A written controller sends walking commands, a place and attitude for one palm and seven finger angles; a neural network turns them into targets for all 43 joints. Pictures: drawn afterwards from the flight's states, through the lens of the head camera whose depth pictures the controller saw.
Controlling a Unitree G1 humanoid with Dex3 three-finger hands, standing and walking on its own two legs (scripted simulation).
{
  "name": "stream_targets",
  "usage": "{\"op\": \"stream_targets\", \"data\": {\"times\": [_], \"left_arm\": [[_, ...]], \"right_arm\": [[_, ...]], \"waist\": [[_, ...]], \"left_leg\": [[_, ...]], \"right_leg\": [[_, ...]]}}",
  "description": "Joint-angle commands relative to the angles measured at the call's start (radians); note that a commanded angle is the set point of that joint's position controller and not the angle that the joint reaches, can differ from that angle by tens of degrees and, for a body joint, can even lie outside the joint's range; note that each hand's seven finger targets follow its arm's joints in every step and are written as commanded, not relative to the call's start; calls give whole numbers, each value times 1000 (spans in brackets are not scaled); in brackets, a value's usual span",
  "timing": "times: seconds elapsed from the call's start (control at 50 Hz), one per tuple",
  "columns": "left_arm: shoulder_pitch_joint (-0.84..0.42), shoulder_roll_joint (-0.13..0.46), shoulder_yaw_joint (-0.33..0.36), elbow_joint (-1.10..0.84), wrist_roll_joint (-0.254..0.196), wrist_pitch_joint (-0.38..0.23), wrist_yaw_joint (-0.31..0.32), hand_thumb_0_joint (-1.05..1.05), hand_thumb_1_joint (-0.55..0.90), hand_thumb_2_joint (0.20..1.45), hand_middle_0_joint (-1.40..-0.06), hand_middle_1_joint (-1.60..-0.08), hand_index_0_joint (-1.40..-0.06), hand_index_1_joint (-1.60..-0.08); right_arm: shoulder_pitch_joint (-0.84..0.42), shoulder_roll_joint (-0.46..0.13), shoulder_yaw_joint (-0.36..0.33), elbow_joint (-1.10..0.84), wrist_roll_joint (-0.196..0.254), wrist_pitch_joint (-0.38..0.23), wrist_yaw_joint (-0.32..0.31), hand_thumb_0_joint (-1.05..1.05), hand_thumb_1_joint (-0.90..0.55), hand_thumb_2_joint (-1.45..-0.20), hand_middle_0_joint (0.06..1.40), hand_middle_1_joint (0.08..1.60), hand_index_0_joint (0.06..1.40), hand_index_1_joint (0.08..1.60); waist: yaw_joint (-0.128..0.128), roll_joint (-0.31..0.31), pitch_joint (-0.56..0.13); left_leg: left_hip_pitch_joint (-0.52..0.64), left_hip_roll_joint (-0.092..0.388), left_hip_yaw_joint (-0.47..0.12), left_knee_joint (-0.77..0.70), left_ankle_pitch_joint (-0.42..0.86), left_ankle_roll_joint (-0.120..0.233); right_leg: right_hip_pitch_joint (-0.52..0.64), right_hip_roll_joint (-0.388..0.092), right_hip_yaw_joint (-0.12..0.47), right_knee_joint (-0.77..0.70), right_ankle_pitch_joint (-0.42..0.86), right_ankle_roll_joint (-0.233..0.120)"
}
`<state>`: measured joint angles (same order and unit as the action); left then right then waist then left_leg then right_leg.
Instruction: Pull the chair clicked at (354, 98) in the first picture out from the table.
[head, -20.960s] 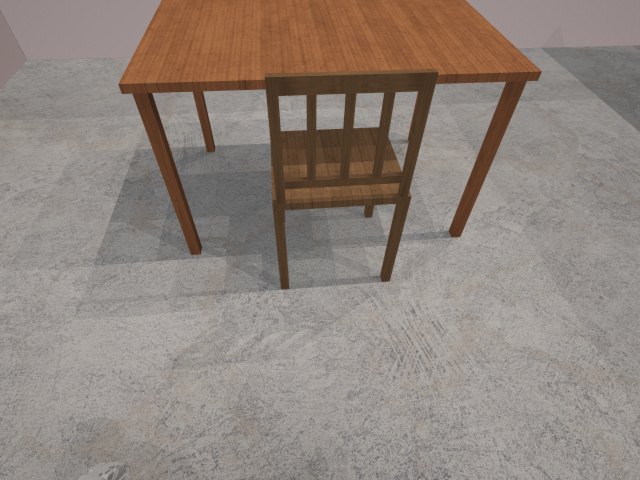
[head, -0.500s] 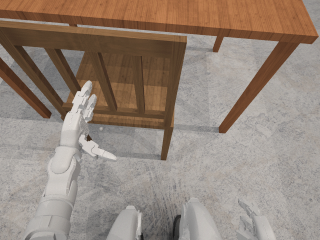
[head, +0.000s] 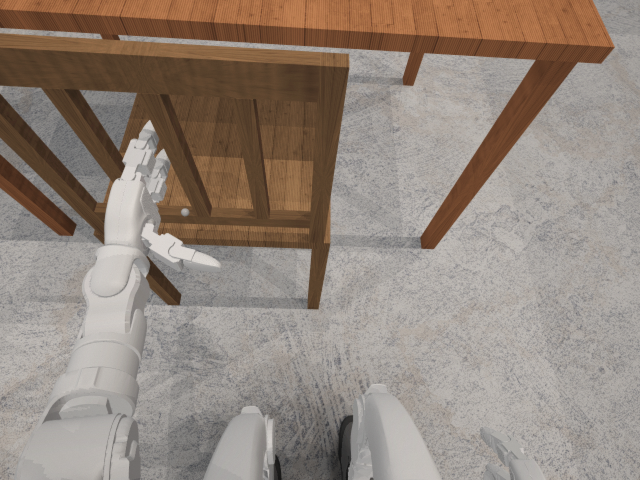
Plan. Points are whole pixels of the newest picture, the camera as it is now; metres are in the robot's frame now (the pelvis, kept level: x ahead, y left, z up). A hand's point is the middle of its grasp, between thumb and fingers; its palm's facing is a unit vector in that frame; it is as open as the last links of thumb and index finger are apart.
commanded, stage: push the fingers through the gap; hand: left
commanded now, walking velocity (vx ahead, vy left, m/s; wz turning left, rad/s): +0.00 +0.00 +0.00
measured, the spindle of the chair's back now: (183, 163) +0.52 +0.17 +0.01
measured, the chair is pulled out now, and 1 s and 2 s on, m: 0.00 0.00 0.00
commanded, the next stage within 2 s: hook a spindle and tug to test in 0.92 s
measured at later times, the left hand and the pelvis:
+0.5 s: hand (191, 181) +0.48 +0.15 +0.02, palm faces -0.05 -1.00 -0.05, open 16.9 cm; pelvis +0.00 +0.00 +0.00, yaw -1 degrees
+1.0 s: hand (190, 181) +0.48 +0.15 +0.02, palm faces -0.06 -1.00 -0.04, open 16.9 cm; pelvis +0.00 +0.01 +0.00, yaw -1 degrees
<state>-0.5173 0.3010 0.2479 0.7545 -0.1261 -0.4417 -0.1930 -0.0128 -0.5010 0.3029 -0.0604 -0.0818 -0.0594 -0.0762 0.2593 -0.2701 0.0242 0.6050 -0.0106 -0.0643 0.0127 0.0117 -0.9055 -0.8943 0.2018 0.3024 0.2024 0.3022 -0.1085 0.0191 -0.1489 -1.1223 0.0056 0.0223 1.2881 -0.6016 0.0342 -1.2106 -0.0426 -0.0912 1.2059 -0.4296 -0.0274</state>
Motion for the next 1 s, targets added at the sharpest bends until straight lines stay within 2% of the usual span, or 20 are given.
{"op": "stream_targets", "data": {"times": [0.0, 0.02, 0.1, 0.16, 0.2, 0.3, 0.34, 0.42, 0.5, 0.56, 0.62, 0.64, 0.68, 0.74, 0.82, 0.86, 0.88, 0.92, 0.96, 0.98], "left_arm": [[-325, 189, 47, -210, -13, -91, 1, 0, -500, 300, -60, -80, -60, -80], [-315, 169, 36, -186, -16, -85, -3, 0, -500, 300, -60, -80, -60, -80], [-384, 195, 49, -104, -9, -77, -8, 0, -500, 300, -60, -80, -60, -80], [-447, 212, 63, -119, -5, -95, 1, 0, -500, 300, -60, -80, -60, -80], [-466, 193, 46, -128, -3, -106, 2, 0, -500, 300, -60, -80, -60, -80], [-492, 213, 65, -47, 15, -103, 13, 0, -500, 300, -60, -80, -60, -80], [-521, 207, 61, -50, 21, -107, 18, 0, -500, 300, -60, -80, -60, -80], [-557, 253, 99, 13, 28, -108, 24, 0, -500, 300, -60, -80, -60, -80], [-634, 255, 86, 16, 38, -123, 16, 0, -500, 300, -60, -80, -60, -80], [-600, 268, 102, 41, 33, -118, 6, 0, -500, 300, -60, -80, -60, -80], [-566, 253, 100, 64, 25, -103, -4, 0, -500, 300, -60, -80, -60, -80], [-577, 275, 114, 54, 26, -103, -5, 0, -500, 300, -60, -80, -60, -80], [-582, 274, 105, 5, 26, -108, -6, 0, -500, 300, -60, -80, -60, -80], [-567, 257, 94, -41, 21, -113, -1, 0, -500, 300, -60, -80, -60, -80], [-529, 223, 76, -57, 15, -108, 15, 0, -500, 300, -60, -80, -60, -80], [-519, 222, 74, -51, 22, -105, 22, 0, -500, 300, -60, -80, -60, -80], [-516, 229, 81, -34, 25, -104, 26, 0, -500, 300, -60, -80, -60, -80], [-556, 202, 54, -31, 27, -109, 30, 0, -500, 300, -60, -80, -60, -80], [-555, 232, 76, -2, 35, -117, 35, 0, -500, 300, -60, -80, -60, -80], [-588, 220, 63, -25, 38, -126, 35, 0, -500, 300, -60, -80, -60, -80]], "right_arm": [[100, -157, -65, -98, -5, -27, -9, 0, -900, -900, 200, 300, 200, 300], [105, -158, -67, -99, -5, -25, -6, 0, -900, -900, 200, 300, 200, 300], [117, -167, -66, -77, -3, -12, -7, 0, -900, -900, 200, 300, 200, 300], [125, -167, -66, -74, -9, -9, -7, 0, -900, -900, 200, 300, 200, 300], [130, -165, -68, -73, -11, -7, -3, 0, -900, -900, 200, 300, 200, 300], [142, -166, -66, -65, -16, 12, 3, 0, -900, -900, 200, 300, 200, 300], [144, -166, -65, -68, -18, 16, 5, 0, -900, -900, 200, 300, 200, 300], [150, -167, -58, -71, -20, 28, 3, 0, -900, -900, 200, 300, 200, 300], [160, -168, -57, -63, -26, 36, 4, 0, -900, -900, 200, 300, 200, 300], [166, -172, -58, -66, -25, 46, 7, 0, -900, -900, 200, 300, 200, 300], [170, -170, -58, -77, -22, 58, 10, 0, -900, -900, 200, 300, 200, 300], [170, -173, -58, -73, -22, 60, 9, 0, -900, -900, 200, 300, 200, 300], [169, -172, -59, -80, -22, 64, 12, 0, -900, -900, 200, 300, 200, 300], [172, -170, -64, -80, -23, 65, 14, 0, -900, -900, 200, 300, 200, 300], [175, -167, -69, -76, -22, 66, 17, 0, -900, -900, 200, 300, 200, 300], [170, -166, -66, -72, -21, 68, 19, 0, -900, -900, 200, 300, 200, 300], [169, -166, -67, -67, -21, 69, 17, 0, -900, -900, 200, 300, 200, 300], [163, -162, -63, -70, -22, 66, 17, 0, -900, -900, 200, 300, 200, 300], [160, -167, -62, -67, -21, 67, 14, 0, -900, -900, 200, 300, 200, 300], [159, -164, -62, -68, -25, 65, 15, 0, -900, -900, 200, 300, 200, 300]], "waist": [[4, 75, -519], [-8, 63, -516], [-28, 27, -446], [-28, 61, -494], [-30, 78, -522], [-38, 56, -492], [-41, 84, -507], [-48, 42, -487], [-60, 87, -523], [-54, 100, -531], [-57, 48, -529], [-57, 49, -522], [-46, 101, -552], [-45, 111, -569], [-50, 94, -545], [-45, 104, -524], [-49, 80, -496], [-59, 95, -470], [-54, 86, -454], [-56, 100, -483]], "left_leg": [[201, -13, -65, -188, 387, -27], [213, -11, -68, -187, 403, -27], [147, -9, -64, -185, 326, -21], [183, -10, -69, -180, 359, -21], [218, -7, -74, -175, 399, -27], [174, -8, -73, -172, 378, -24], [197, -8, -74, -173, 380, -25], [129, -12, -66, -164, 336, -15], [171, -7, -76, -156, 367, -18], [189, -5, -80, -157, 398, -24], [159, -6, -74, -157, 384, -15], [146, -4, -71, -157, 376, -14], [186, -4, -77, -164, 399, -20], [242, 4, -92, -167, 456, -29], [263, 7, -94, -171, 482, -34], [243, 6, -89, -177, 452, -35], [229, 6, -86, -179, 439, -32], [216, 1, -87, -182, 405, -28], [200, 1, -88, -184, 384, -29], [214, 0, -88, -179, 387, -29]], "right_leg": [[436, 24, 85, -120, 244, -9], [418, 27, 77, -121, 248, -7], [393, 26, 82, -133, 193, -3], [387, 28, 82, -125, 210, -4], [378, 28, 78, -118, 233, -5], [374, 31, 76, -115, 222, -5], [356, 32, 74, -116, 213, -5], [378, 35, 84, -115, 201, -3], [353, 34, 81, -108, 210, -4], [347, 38, 75, -104, 224, -5], [375, 41, 80, -111, 233, -3], [382, 39, 82, -114, 234, -2], [377, 38, 81, -111, 240, -5], [359, 40, 69, -106, 260, -5], [347, 43, 63, -115, 268, -5], [344, 40, 64, -116, 245, -4], [345, 40, 63, -121, 241, -3], [327, 41, 64, -122, 214, -5], [321, 39, 64, -120, 193, -6], [322, 39, 66, -116, 195, -5]]}}
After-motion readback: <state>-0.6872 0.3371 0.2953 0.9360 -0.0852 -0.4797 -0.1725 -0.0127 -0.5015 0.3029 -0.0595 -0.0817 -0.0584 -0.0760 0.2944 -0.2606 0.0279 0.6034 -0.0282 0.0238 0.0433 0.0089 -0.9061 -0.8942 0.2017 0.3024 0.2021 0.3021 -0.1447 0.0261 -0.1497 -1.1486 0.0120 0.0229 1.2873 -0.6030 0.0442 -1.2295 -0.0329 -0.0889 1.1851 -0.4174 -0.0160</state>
